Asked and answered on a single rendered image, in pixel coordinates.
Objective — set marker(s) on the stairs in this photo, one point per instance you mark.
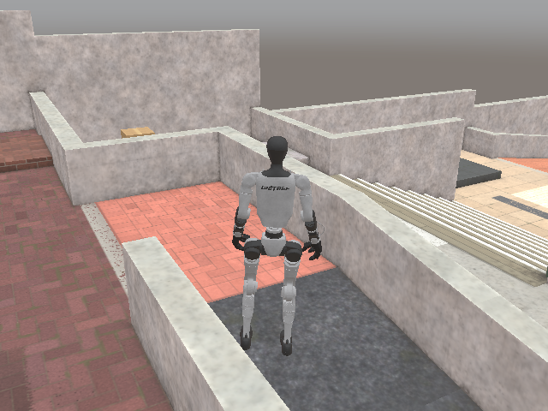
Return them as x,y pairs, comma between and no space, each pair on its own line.
511,239

